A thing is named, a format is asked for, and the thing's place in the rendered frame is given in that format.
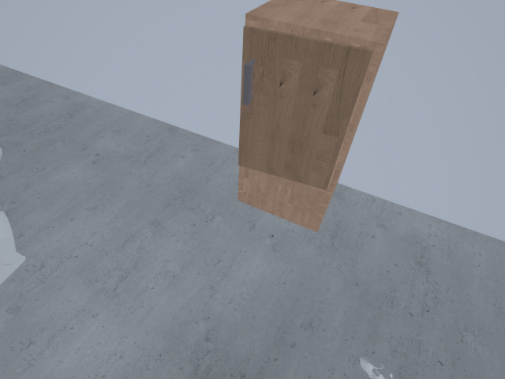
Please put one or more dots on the robot right hand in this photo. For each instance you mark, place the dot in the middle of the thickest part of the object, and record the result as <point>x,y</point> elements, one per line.
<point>374,369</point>

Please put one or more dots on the handle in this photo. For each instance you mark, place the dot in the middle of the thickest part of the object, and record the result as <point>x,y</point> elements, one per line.
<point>247,87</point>

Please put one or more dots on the robot left hand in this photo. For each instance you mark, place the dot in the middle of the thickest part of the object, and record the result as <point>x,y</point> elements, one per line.
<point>10,259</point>

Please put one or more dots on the cupboard door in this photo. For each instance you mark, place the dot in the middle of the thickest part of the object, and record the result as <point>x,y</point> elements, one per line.
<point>303,95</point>

